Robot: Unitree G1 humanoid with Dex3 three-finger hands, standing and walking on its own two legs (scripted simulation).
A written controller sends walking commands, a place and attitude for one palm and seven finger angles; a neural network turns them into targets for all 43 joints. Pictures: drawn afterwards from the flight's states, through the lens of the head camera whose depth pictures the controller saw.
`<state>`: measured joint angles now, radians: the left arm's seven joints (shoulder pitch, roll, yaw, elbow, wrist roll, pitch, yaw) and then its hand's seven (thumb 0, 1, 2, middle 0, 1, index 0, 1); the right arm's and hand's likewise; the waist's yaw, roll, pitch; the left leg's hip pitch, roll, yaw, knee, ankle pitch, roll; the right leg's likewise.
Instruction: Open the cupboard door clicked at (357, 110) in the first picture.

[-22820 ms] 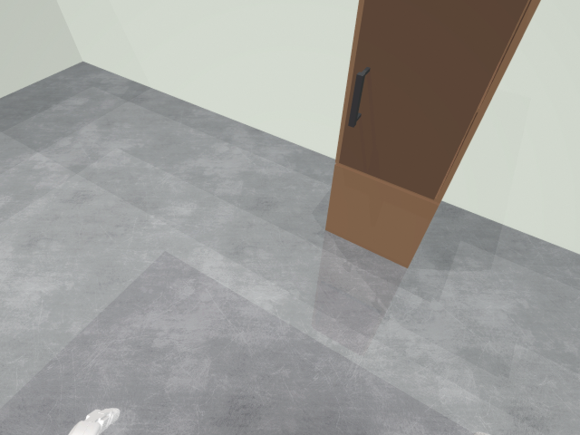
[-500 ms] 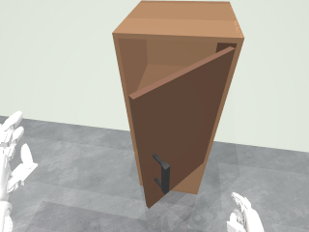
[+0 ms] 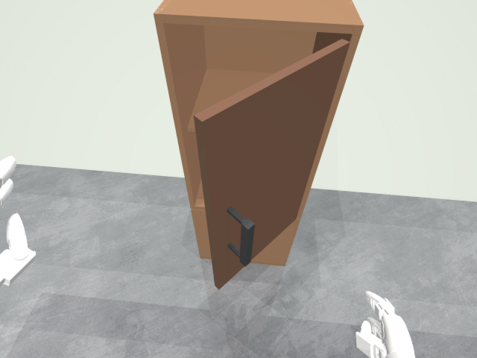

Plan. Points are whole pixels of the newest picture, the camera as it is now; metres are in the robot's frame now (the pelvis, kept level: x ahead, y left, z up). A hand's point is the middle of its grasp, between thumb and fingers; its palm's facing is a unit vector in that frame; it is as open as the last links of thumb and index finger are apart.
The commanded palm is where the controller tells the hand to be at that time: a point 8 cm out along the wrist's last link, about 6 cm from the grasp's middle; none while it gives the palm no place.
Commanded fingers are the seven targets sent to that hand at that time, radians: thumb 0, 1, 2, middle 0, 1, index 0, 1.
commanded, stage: step back with the hand held close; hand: left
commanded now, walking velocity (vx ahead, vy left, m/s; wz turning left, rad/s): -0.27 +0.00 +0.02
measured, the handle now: (239, 238) +0.36 +0.02 -0.07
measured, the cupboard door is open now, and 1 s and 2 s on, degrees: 49 49 49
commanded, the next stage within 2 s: stop stepping back and stand still in 0.60 s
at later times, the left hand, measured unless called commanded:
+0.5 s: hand out of the picture +0.05 +0.28 +0.17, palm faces +0.57 -0.65 -0.50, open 7.4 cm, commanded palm -0.02 +0.31 +0.18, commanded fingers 0.00 0.90 0.90 -0.20 -0.30 -0.20 -0.30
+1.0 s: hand out of the picture -0.02 +0.23 +0.18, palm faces +0.48 -0.75 -0.46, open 7.4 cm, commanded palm -0.09 +0.27 +0.18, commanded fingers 0.00 0.90 0.90 -0.20 -0.30 -0.20 -0.30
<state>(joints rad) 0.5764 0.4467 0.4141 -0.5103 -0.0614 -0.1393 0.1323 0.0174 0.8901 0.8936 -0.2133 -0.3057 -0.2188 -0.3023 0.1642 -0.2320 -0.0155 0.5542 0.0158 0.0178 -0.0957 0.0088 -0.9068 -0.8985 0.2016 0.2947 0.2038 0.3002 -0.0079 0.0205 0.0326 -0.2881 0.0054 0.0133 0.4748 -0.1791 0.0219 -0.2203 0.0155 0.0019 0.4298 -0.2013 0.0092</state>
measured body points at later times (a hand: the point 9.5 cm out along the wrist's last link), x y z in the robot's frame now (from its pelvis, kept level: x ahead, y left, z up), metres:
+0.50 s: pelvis -0.10 -0.01 -0.02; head -0.09 +0.00 +0.42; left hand +0.01 +0.31 +0.20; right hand +0.10 -0.22 -0.10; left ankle +0.03 +0.11 -0.72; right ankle +0.01 -0.11 -0.74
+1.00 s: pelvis -0.21 -0.04 -0.01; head -0.19 -0.02 +0.44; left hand -0.05 +0.27 +0.20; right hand -0.03 -0.23 -0.09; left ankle -0.13 +0.11 -0.74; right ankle -0.31 -0.14 -0.74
